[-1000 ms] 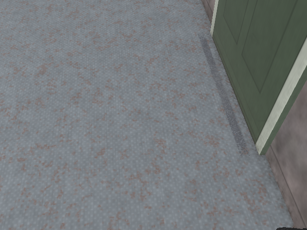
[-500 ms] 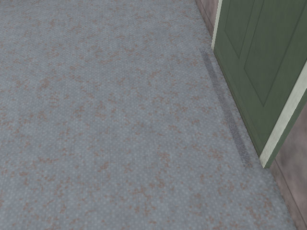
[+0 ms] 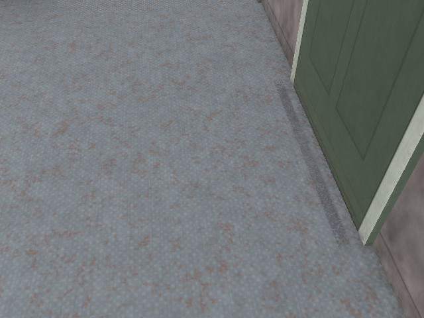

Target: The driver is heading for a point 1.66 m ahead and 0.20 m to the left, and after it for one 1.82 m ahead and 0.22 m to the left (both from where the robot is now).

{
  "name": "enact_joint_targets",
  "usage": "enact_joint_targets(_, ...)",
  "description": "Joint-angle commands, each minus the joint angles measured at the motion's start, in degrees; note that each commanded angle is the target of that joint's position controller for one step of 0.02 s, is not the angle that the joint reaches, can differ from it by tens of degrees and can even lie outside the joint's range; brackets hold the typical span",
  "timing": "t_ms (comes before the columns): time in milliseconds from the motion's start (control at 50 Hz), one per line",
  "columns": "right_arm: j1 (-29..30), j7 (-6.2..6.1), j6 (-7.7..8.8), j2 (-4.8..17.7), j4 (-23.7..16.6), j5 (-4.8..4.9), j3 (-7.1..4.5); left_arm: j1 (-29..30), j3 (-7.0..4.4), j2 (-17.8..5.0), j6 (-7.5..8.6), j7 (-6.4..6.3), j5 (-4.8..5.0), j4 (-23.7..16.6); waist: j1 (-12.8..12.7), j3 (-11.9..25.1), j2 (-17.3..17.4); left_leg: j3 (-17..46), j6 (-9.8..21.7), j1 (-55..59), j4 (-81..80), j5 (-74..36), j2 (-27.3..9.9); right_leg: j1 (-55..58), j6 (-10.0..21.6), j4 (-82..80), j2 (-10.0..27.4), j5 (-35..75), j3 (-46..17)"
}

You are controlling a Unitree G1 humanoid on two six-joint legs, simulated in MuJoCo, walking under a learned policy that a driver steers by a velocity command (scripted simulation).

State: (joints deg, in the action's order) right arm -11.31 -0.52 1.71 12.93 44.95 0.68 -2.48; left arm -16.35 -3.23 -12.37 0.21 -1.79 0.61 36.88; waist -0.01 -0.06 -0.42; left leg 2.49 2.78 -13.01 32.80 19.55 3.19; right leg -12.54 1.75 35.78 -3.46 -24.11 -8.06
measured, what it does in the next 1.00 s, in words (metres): walks ahead: left foot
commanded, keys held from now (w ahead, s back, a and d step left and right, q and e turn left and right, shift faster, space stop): w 1.00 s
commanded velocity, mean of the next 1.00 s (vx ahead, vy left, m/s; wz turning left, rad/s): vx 0.43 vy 0.00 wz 0.00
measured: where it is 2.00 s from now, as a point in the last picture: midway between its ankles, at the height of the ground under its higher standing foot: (215, 197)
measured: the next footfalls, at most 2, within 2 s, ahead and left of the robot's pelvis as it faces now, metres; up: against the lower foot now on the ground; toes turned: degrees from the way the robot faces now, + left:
left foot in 0.56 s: +0.40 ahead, +0.11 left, +0.00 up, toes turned +0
right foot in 1.10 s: +0.66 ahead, -0.12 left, +0.00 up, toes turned -2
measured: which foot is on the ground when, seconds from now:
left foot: down 0.00-0.12, up 0.14-0.54, down 0.56-1.00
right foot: down 0.00-0.56, up 0.58-1.00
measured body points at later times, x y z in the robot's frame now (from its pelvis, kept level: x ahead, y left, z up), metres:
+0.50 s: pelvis +0.17 -0.01 +0.00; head +0.22 -0.02 +0.45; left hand +0.14 +0.27 -0.11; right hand +0.42 -0.23 -0.08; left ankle +0.35 +0.12 -0.70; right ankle +0.01 -0.12 -0.73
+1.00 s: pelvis +0.44 +0.02 +0.01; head +0.47 +0.02 +0.46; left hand +0.66 +0.25 -0.07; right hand +0.45 -0.27 -0.11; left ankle +0.36 +0.11 -0.73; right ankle +0.61 -0.14 -0.69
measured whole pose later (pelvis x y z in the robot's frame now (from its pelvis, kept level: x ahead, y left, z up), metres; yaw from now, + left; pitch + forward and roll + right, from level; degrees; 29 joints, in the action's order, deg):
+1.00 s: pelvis +0.44 +0.02 +0.01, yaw -1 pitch +1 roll +2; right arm -20.6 1.5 4.4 16.6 48.6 0.7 -2.0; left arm -5.8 -1.1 -15.8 4.3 1.0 0.9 39.0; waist 5.3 -1.4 -2.3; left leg -1.3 3.7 -0.7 13.7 14.4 5.0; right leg -34.5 -0.6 34.0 5.6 1.0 -2.0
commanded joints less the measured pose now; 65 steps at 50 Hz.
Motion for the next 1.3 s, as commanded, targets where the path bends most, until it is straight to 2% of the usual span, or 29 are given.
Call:
enact_joint_targets(20, -3.02, -0.4, 1.34, 10.75, -2.22, 0.41, -2.61, 5.14, -1.26, -5.12, 3.45, -0.02, 1.23, -6.08, 2.1, -8.64, 9.59, 29.23, 12.71, 0.15, -21.16, 25.94, -19.6, -15.74, 1.15, 5.23, 1.94, -3.05, 4.78)
enact_joint_targets(60, -1.56, -0.43, 1.06, 10.96, -2.8, 0.47, -2.5, 3.89, -1.36, -4.76, 4.66, 0.72, 0.87, -5.3, 1.06, -6.93, 8.94, 25.48, 11.42, -0.81, -20.28, 19.51, -18.64, -12.04, 2.3, 2.17, 3.16, -3.37, 5.41)
enact_joint_targets(120, 4.31, -0.03, 0.57, 7.75, -5.09, 0.7, -1.41, -7.69, -2.42, -5.5, 5.25, 1.68, 0.05, -0.12, -4.65, -1.27, 5.03, 10.11, 4.68, -13.89, -8.64, 8.03, -8.45, 12.67, 3.64, -8.4, 2.39, 5.71, 4.2)
enact_joint_targets(140, 6.5, 0.02, 1.35, 4.0, -7.06, 0.63, -0.27, -14.04, -3.67, -10.04, 5.45, 1.56, -0.15, 0.95, -6.4, 0.01, -7.03, 0.82, 0.47, -21.77, 8.59, 3.22, -1.31, 18.38, 7.84, -16.93, 11.67, -3.88, -12.69)
enact_joint_targets(160, 7.57, 0.0, 2.56, 6.52, -9.17, 1.01, -0.89, -16.38, -4.4, -13.66, 5.77, 2.07, -0.4, 0.57, -6.82, -1.68, -16.06, 0.45, -0.7, -32.33, 22.97, 12.07, 0.79, 20.58, 15.41, -24.57, 22.6, -3.07, -33.16)
enact_joint_targets(200, 3.65, 0.85, 3.33, 8.97, -7.2, 1.54, -1.78, -11.76, -2.63, -8.88, 6.11, 1.59, -0.37, -0.53, -3.2, -4.26, -7.26, 3.71, 0.78, -38.37, 32.86, 8.7, -4.64, 20.32, 15.55, -22.69, 22.14, 2.79, -26.66)
enact_joint_targets(240, 4.97, 1.5, 3.71, 7.72, -6.7, 0.43, -1.56, -9.47, -2.24, -9.12, 5.55, 1.4, -0.52, -0.42, -2.75, -3.64, -2.12, 2.31, 0.81, -38.87, 30.13, -0.52, -7.41, 20.08, 12.02, -23.85, 19.04, 11.97, -18.37)
enact_joint_targets(300, 6.08, 2.4, 3.6, 5.86, -6.68, -0.64, -0.93, -10.19, -1.59, -8.93, 4.49, 1.37, -0.27, 1.04, -2.68, -3.05, -3.86, -1.13, -1.84, -35.0, 24.78, -6.18, -7.68, 16.82, 10.49, -25.11, 15.36, 29.66, -8.38)
enact_joint_targets(380, 13.96, 3.11, 4.11, 3.77, -9.35, -0.31, 0.34, -11.7, -1.32, -9.87, 3.58, 0.68, -0.07, 3.48, -4.8, -4.45, -4.26, -4.01, -3.57, -28.5, 8.73, -16.8, -5.66, 11.17, 8.66, -26.29, 12.18, 30.12, -1.21)
enact_joint_targets(500, 15.99, 4.04, 4.73, 7.87, -11.25, 0.3, -0.65, -10.53, -1.66, -12.87, 3.79, 0.71, 0.75, 6.03, -2.5, -4.77, -6.41, -3.2, -0.12, -18.73, -2.2, -18.41, -3.28, 13.37, 6.92, -23.46, 15.98, 35.7, -1.24)
enact_joint_targets(560, -2.25, 2.92, 4.41, 12.64, -6.76, -0.1, -3.19, -8.39, -1.04, -12.07, 3.25, 0.59, 0.03, 5.86, 7.38, 7.7, -7.46, -4.77, 4.98, 6.57, -1.89, -18.0, -1.05, 9.55, 3.42, -0.53, 12.89, 58.72, 2.78)
enact_joint_targets(580, -14.15, 2.04, 4.09, 17.47, -4.49, -0.79, -4.25, -9.0, 0.17, -9.65, 3.49, 0.57, -1.34, 4.17, 10.67, 17.37, 1.63, 10.71, 9.44, 25.95, -0.63, -18.74, -13.91, -4.19, 1.48, 20.15, 8.29, 36.64, 4.81)
enact_joint_targets(600, -15.99, 2.79, 4.09, 18.48, -2.78, -1.37, -4.3, -19.63, 1.96, -2.38, 4.5, 1.59, 0.71, 5.26, 4.47, 27.28, 18.7, 41.27, 18.54, 41.68, -10.32, -1.65, -26.04, -23.2, -0.58, 38.88, -1.57, -10.06, -0.08)
enact_joint_targets(620, -12.12, 2.62, 4.02, 12.97, -3.94, -0.13, -3.13, -14.6, 0.29, -10.61, 5.09, 1.76, 1.79, 6.08, 6.23, 19.98, 12.81, 41.44, 15.38, 35.31, -15.96, 6.54, -23.86, -28.94, 0.04, 43.88, 1.46, -7.39, -3.27)
enact_joint_targets(640, -6.94, 2.2, 3.96, 11.06, -4.63, 0.16, -2.49, -6.65, -0.48, -13.18, 5.34, 1.84, 2.3, 3.97, 5.7, 9.59, 8.42, 30.43, 13.01, 24.62, -17.01, 3.25, -21.83, -30.89, 0.41, 42.38, 4.35, -1.16, -0.22)
enact_joint_targets(660, -3.01, 2.1, 3.99, 10.58, -4.99, -0.26, -2.06, -3.11, -0.19, -12.66, 5.65, 1.42, 1.35, 3.09, 3.47, 5.18, 2.15, 24.24, 11.71, 14.77, -18.42, -4.62, -19.93, -27.74, 0.25, 39.09, 7.47, 4.37, 1.58)
enact_joint_targets(680, -1.01, 2.29, 4.16, 9.63, -5.11, -1.1, -1.73, -2.05, -0.43, -12.1, 5.53, 1.21, 0.24, 3.01, 1.58, 2.7, 1.43, 19.84, 11.38, 8.29, -19.79, -11.33, -17.64, -24.95, -0.03, 36.2, 9.1, 6.96, 2.12)
enact_joint_targets(700, -0.26, 2.36, 4.55, 8.91, -4.93, -1.85, -1.4, -3.61, -0.43, -11.39, 4.99, 1.27, 0.1, 3.31, -0.45, 2.77, 3.09, 17.12, 11.24, 4.68, -21.39, -14.18, -16.25, -21.63, -0.11, 35.23, 10.49, 8.55, 1.67)
enact_joint_targets(760, -0.58, 2.67, 5.64, 8.87, -3.25, -0.89, -1.38, -4.99, -0.08, -9.09, 3.38, 0.98, -0.05, 3.93, -2.26, 1.22, 4.14, 10.8, 12.2, -0.31, -24.48, -18.74, -14.6, -20.25, -1.52, 30.67, 11.4, 10.01, 3.0)
enact_joint_targets(820, -2.67, 2.11, 5.27, 10.61, -1.88, -0.64, -1.69, 1.66, 0.23, -8.64, 3.34, 0.79, -0.97, 1.57, -0.66, -1.83, 3.04, 7.26, 11.98, -0.28, -26.18, -20.85, -13.62, -24.45, -3.27, 21.07, 12.03, 17.17, 3.91)
enact_joint_targets(920, -7.92, 1.65, 3.78, 12.96, 0.04, -0.04, -1.74, 11.95, 1.37, -6.48, 4.76, 2.18, 0.03, -1.3, 4.14, -2.84, 2.65, 2.95, 9.54, 4.15, -24.9, -19.45, -12.14, -20.86, -3.17, 1.47, 9.25, 28.08, 7.08)
enact_joint_targets(1020, -11.24, 1.8, 2.71, 14.29, 2.38, 0.46, -1.96, 16.55, 1.06, -8.97, 5.66, 3.6, 0.44, -3.88, 4.8, -4.88, 4.9, 6.38, 9.34, 12.61, -21.22, -20.44, -16.57, -20.41, -0.58, -6.62, 7.4, 21.49, 6.89)
enact_joint_targets(1080, -10.01, 1.41, 2.04, 15.04, 2.61, 0.31, -2.06, 6.51, -0.56, -12.66, 6.2, 2.59, 0.35, -1.4, -1.44, 1.3, 4.87, 3.56, 6.55, 14.29, -8.61, -38.08, -13.53, -4.59, 2.14, -11.39, 3.94, 17.77, 9.82)
enact_joint_targets(1100, -9.27, 1.27, 2.26, 12.86, 1.53, -0.62, -1.03, -3.04, -1.62, -15.31, 6.12, 1.82, -0.22, 0.68, -5.84, 8.48, 3.07, 1.19, 4.52, 6.89, 4.25, -35.81, -10.74, 10.43, 4.62, -8.68, 7.99, 18.82, 6.05)
enact_joint_targets(1120, -12.76, 1.45, 3.21, 8.47, -1.58, -1.06, 0.57, -10.24, -3.01, -21.26, 5.87, 1.69, -2.12, 1.58, -5.86, 17.57, -9.36, -2.43, 0.5, -13.47, 25.27, -19.8, -3.19, 30.57, 12.8, -8.79, 21.41, 14.66, -15.87)
enact_joint_targets(1140, -14.13, 1.63, 4.32, 8.19, -1.19, 0.06, 0.87, -12.18, -2.47, -18.44, 5.44, 2.29, -2.05, 2.81, -5.5, 20.22, -16.82, 1.77, -1.32, -24.95, 37.23, 13.36, 1.64, 34.64, 18.17, -17.21, 26.76, 10.85, -32.54)
enact_joint_targets(1160, -10.82, 2.03, 4.67, 13.59, -1.85, 1.71, -0.41, -9.11, -1.25, -14.01, 5.12, 2.47, -1.08, 2.45, -5.89, 13.07, -11.37, 4.24, -1.05, -30.43, 41.45, 12.76, -2.3, 29.85, 15.78, -18.02, 24.97, 6.89, -26.02)
enact_joint_targets(1200, -4.88, 1.88, 4.41, 12.67, -3.78, 0.73, -0.22, -2.14, -0.27, -11.13, 4.87, 2.65, -0.93, 1.61, -3.49, 3.62, -3.67, 1.04, -1.16, -29.83, 36.08, 5.06, -7.15, 16.34, 12.79, -20.17, 20.08, 14.96, -13.08)
enact_joint_targets(1300, -4.89, 1.51, 2.17, 8.27, -5.32, -1.17, 1.0, 1.1, -0.42, -13.35, 6.32, 2.8, -1.09, 2.47, 0.5, 0.13, -4.59, -0.22, -4.31, -22.13, 24.79, -4.39, -9.23, 2.38, 14.42, -27.28, 17.56, 24.78, -4.02)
